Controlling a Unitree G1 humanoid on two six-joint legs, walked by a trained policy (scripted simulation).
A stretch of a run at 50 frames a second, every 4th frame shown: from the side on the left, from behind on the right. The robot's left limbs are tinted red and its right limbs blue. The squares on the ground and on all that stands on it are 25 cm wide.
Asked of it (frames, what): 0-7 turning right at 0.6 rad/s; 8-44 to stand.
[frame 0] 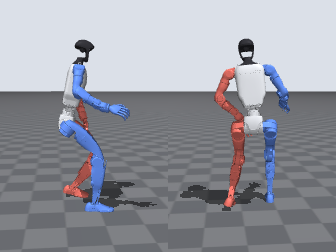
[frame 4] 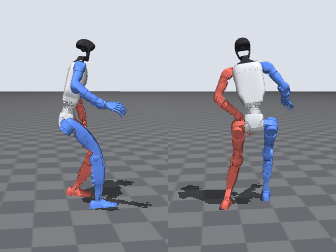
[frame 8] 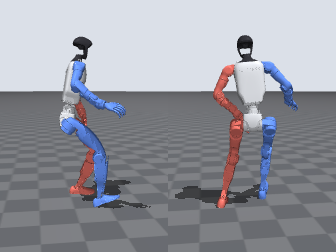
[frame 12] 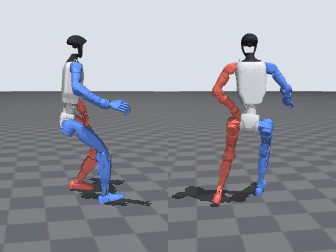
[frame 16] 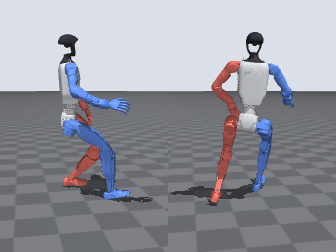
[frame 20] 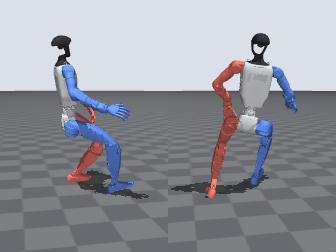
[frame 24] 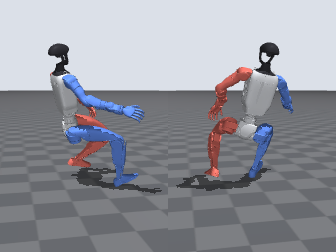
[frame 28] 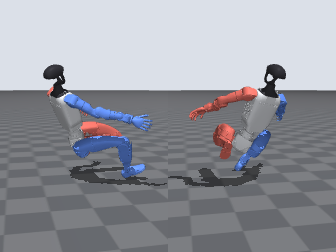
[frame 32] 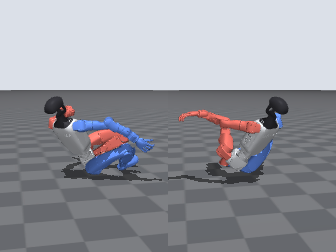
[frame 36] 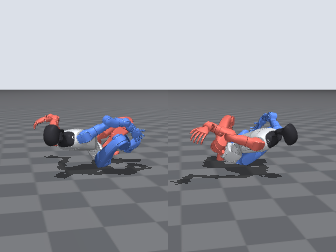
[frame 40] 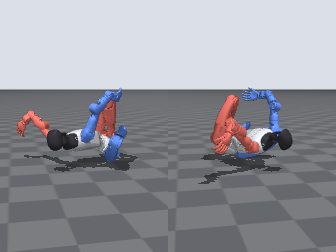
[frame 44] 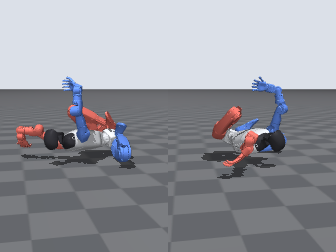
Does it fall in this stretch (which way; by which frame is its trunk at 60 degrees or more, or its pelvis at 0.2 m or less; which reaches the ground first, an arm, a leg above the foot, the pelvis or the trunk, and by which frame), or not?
yes: goes over backward and to its right; its pelvis at 0.2 m or less by frame 32; the right leg reaches the ground first, by frame 32
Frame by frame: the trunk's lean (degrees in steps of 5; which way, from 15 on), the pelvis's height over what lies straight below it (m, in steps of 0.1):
0: 15 forward and to its left, 0.7
4: 20 forward and to its left, 0.7
8: 15 forward and to its left, 0.7
12: 5, 0.7
16: 5, 0.7
20: 10, 0.6
24: 15 backward and to its right, 0.5
28: 30 backward and to its right, 0.4
32: 40 backward and to its right, 0.2
36: 75 backward and to its right, 0.2
40: 85 backward and to its right, 0.1
44: 85 backward and to its right, 0.1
